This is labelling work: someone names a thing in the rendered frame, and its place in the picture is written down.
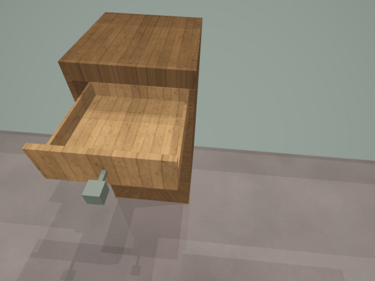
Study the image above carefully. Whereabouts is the drawer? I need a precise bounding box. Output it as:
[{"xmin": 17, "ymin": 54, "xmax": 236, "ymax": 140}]
[{"xmin": 22, "ymin": 82, "xmax": 189, "ymax": 190}]

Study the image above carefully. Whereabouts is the handle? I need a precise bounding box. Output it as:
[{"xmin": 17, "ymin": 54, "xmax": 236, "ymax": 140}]
[{"xmin": 82, "ymin": 170, "xmax": 109, "ymax": 205}]

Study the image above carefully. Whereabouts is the cabinet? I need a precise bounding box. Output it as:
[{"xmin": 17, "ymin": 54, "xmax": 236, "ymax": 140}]
[{"xmin": 58, "ymin": 12, "xmax": 203, "ymax": 204}]

